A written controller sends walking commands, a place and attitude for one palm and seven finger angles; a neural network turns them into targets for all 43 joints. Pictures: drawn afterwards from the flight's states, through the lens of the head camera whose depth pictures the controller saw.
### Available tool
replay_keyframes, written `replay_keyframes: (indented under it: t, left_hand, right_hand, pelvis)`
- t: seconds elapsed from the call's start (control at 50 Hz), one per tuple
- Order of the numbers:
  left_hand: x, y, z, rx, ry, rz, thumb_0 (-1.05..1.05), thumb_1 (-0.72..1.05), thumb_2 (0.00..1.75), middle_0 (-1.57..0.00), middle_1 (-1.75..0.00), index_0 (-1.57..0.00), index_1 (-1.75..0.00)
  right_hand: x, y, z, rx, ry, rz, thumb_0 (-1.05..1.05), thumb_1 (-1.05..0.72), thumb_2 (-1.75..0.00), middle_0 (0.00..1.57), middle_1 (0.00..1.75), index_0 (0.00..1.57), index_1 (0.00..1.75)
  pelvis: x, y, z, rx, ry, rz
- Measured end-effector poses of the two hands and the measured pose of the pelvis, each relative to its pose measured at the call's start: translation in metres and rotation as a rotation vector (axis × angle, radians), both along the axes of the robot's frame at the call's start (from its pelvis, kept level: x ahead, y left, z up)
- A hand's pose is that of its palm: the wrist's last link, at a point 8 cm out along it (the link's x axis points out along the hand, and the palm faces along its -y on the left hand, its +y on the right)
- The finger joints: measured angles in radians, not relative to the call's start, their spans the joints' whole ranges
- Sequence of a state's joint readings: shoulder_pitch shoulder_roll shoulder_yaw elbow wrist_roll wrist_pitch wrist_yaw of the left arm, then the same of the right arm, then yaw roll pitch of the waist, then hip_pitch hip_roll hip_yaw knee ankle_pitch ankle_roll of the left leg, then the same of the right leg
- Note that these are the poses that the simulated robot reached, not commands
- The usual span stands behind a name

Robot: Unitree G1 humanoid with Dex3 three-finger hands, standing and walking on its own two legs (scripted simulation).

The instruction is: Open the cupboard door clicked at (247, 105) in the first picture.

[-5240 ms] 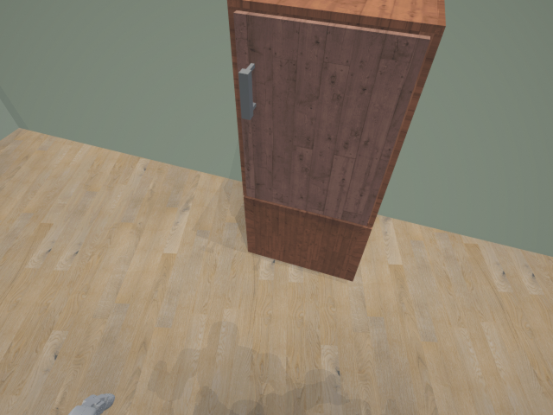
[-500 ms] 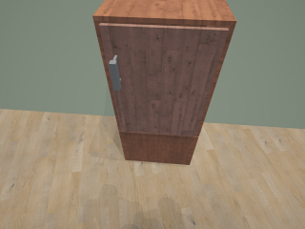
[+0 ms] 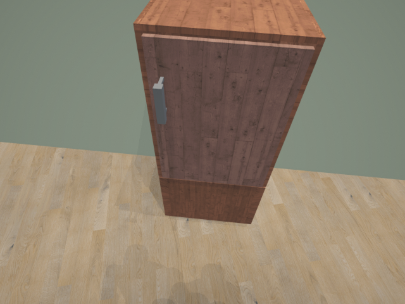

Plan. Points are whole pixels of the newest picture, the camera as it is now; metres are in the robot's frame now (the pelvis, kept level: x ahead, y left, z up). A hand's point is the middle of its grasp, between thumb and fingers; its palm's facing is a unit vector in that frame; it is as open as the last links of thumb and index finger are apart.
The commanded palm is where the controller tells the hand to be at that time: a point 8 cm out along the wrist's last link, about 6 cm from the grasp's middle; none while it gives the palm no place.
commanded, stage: shuffle to correct the standing spot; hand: left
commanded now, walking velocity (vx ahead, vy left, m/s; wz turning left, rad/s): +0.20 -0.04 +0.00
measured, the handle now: (161, 100) +0.63 +0.16 +0.04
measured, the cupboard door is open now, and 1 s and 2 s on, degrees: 0 0 0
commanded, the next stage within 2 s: come to a stop and stand still in 0.20 s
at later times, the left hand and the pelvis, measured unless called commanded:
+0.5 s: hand out of the picture -0.02 +0.16 -0.19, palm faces +0.06 -0.99 -0.14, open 7.4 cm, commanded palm none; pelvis +0.08 +0.01 -0.01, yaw -2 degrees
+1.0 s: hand out of the picture +0.08 +0.14 -0.17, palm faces +0.02 -0.97 -0.22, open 7.3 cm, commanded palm none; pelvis +0.04 -0.04 +0.00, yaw -1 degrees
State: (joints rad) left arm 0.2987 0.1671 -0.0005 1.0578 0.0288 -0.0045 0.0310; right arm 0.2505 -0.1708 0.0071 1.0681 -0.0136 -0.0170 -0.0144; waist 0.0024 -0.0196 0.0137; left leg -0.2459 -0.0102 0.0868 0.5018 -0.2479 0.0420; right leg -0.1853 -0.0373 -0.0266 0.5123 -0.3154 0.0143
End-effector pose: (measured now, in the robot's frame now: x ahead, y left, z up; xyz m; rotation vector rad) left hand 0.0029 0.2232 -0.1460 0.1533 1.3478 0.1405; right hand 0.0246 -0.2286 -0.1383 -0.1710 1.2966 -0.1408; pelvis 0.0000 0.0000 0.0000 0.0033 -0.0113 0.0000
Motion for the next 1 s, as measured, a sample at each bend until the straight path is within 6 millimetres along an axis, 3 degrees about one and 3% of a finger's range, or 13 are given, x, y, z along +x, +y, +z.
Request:
replay_keyframes:
  t: [0.18, 0.26, 0.32, 0.44, 0.5, 0.58, 0.68, 0.78, 0.86, 1.0]
  left_hand:
    - [-0.011, -0.015, 0.000, -0.004, 0.067, 0.020, 0.01, 0.91, 0.90, -0.20, -0.30, -0.20, -0.30]
    - [-0.016, -0.022, -0.001, -0.004, 0.084, 0.063, 0.01, 0.91, 0.90, -0.20, -0.30, -0.20, -0.30]
    - [-0.025, -0.026, 0.000, -0.013, 0.115, 0.099, 0.01, 0.91, 0.90, -0.20, -0.30, -0.20, -0.30]
    - [-0.036, -0.024, -0.011, -0.060, 0.251, 0.115, 0.01, 0.90, 0.90, -0.20, -0.30, -0.20, -0.30]
    - [-0.020, -0.015, -0.017, -0.059, 0.263, 0.093, 0.01, 0.91, 0.90, -0.21, -0.30, -0.20, -0.30]
    - [0.025, 0.001, -0.012, -0.021, 0.162, 0.060, 0.01, 0.91, 0.90, -0.20, -0.30, -0.20, -0.30]
    - [0.076, 0.011, 0.000, 0.028, 0.003, 0.017, 0.01, 0.91, 0.90, -0.20, -0.30, -0.20, -0.29]
    - [0.100, 0.002, 0.010, 0.060, -0.100, -0.017, 0.01, 0.91, 0.90, -0.20, -0.30, -0.20, -0.29]
    - [0.094, -0.017, 0.011, 0.068, -0.128, -0.030, 0.00, 0.91, 0.90, -0.20, -0.30, -0.20, -0.29]
    - [0.071, -0.035, 0.010, 0.035, -0.071, -0.011, 0.01, 0.93, 0.90, -0.20, -0.30, -0.20, -0.30]
  right_hand:
    - [-0.001, -0.007, -0.011, 0.037, 0.051, -0.022, 0.01, -0.91, -0.90, 0.20, 0.29, 0.20, 0.30]
    - [0.010, -0.011, -0.014, 0.041, 0.084, -0.004, 0.01, -0.91, -0.90, 0.20, 0.29, 0.20, 0.30]
    - [0.034, -0.012, -0.009, 0.023, 0.084, 0.022, 0.01, -0.91, -0.90, 0.20, 0.29, 0.20, 0.30]
    - [0.109, -0.004, -0.002, -0.031, -0.066, 0.049, 0.01, -0.92, -0.90, 0.20, 0.29, 0.20, 0.30]
    - [0.131, 0.006, 0.003, -0.036, -0.128, 0.033, 0.01, -0.92, -0.90, 0.20, 0.29, 0.20, 0.30]
    - [0.142, 0.016, 0.009, -0.021, -0.156, 0.037, 0.01, -0.91, -0.90, 0.20, 0.29, 0.20, 0.30]
    - [0.136, 0.017, 0.007, 0.013, -0.162, 0.016, 0.00, -0.92, -0.89, 0.20, 0.29, 0.20, 0.30]
    - [0.111, -0.002, -0.003, 0.037, -0.145, -0.011, -0.01, -0.92, -0.89, 0.20, 0.30, 0.20, 0.30]
    - [0.080, -0.022, -0.015, 0.050, -0.087, -0.049, 0.00, -0.92, -0.89, 0.20, 0.29, 0.20, 0.30]
    - [0.026, -0.045, -0.006, 0.018, 0.050, -0.069, 0.00, -0.92, -0.90, 0.20, 0.29, 0.20, 0.30]
  pelvis:
    - [0.020, -0.013, -0.005, 0.009, 0.015, -0.003]
    - [0.035, -0.018, -0.007, -0.004, 0.023, 0.015]
    - [0.047, -0.015, -0.005, -0.004, 0.022, 0.019]
    - [0.073, 0.001, -0.013, -0.022, 0.005, 0.002]
    - [0.080, 0.006, -0.013, -0.003, -0.008, -0.026]
    - [0.076, 0.009, -0.005, -0.005, -0.011, -0.029]
    - [0.062, 0.004, -0.002, -0.010, 0.001, -0.028]
    - [0.050, -0.010, -0.004, 0.000, 0.009, -0.025]
    - [0.043, -0.025, -0.009, 0.014, 0.008, -0.022]
    - [0.044, -0.040, -0.001, 0.006, 0.020, -0.012]
